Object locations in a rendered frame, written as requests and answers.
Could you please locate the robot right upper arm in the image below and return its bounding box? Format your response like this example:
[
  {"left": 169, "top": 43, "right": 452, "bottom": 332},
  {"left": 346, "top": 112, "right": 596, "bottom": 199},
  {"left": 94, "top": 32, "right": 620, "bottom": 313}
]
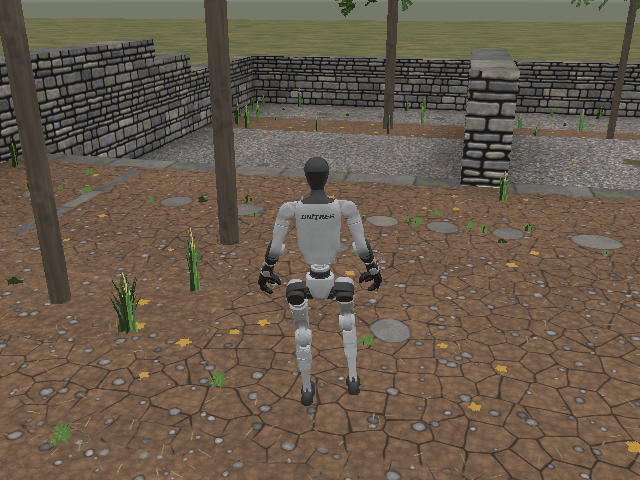
[{"left": 338, "top": 200, "right": 369, "bottom": 255}]

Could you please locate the robot right shin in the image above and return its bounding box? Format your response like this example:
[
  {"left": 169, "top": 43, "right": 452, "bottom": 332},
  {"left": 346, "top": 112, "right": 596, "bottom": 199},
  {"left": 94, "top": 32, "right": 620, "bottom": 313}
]
[{"left": 342, "top": 314, "right": 357, "bottom": 382}]

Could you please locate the right robot hand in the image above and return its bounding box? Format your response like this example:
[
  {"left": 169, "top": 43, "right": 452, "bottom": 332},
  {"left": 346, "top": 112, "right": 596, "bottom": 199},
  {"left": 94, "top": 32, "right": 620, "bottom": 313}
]
[{"left": 359, "top": 270, "right": 382, "bottom": 291}]

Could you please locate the robot left upper arm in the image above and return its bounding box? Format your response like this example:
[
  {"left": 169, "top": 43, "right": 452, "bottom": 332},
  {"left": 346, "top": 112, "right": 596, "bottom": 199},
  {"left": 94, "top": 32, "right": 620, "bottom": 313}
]
[{"left": 269, "top": 201, "right": 297, "bottom": 256}]

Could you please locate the left robot hand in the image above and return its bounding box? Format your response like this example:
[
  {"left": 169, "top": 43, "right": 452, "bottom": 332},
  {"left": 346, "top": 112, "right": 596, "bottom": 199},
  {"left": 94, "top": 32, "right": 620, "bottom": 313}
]
[{"left": 258, "top": 273, "right": 281, "bottom": 294}]

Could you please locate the robot left forearm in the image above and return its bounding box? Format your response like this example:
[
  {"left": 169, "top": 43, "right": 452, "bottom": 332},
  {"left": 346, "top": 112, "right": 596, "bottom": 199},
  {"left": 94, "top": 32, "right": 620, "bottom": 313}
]
[{"left": 261, "top": 240, "right": 279, "bottom": 277}]

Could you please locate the robot right forearm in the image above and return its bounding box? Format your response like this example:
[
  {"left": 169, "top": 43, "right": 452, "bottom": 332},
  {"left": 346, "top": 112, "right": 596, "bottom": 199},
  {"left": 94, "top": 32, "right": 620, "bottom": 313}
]
[{"left": 359, "top": 239, "right": 379, "bottom": 275}]

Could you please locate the robot left foot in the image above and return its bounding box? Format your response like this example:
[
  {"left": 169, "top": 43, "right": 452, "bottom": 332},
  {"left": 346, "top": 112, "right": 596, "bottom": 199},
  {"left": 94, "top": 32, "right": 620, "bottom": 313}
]
[{"left": 301, "top": 380, "right": 315, "bottom": 406}]

